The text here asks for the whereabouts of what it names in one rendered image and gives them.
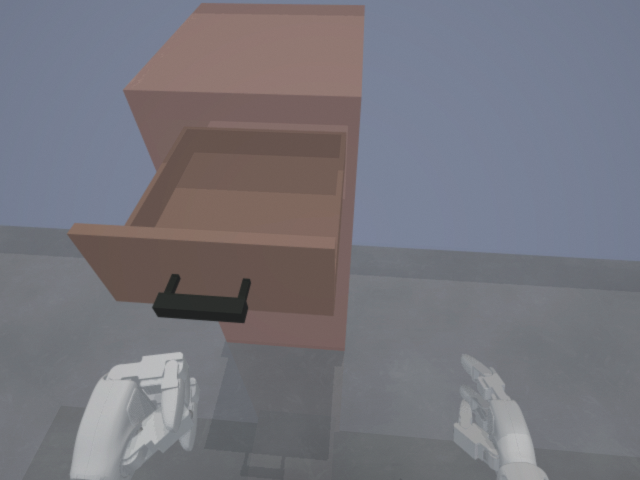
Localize right robot hand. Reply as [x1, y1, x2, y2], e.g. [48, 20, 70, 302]
[454, 354, 537, 475]

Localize left robot hand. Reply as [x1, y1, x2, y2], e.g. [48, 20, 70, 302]
[70, 352, 200, 480]

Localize cabinet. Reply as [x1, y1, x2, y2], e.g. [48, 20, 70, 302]
[123, 3, 365, 351]

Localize drawer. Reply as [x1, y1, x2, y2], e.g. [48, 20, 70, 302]
[67, 126, 346, 316]

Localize handle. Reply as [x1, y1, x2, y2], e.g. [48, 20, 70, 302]
[152, 274, 251, 323]

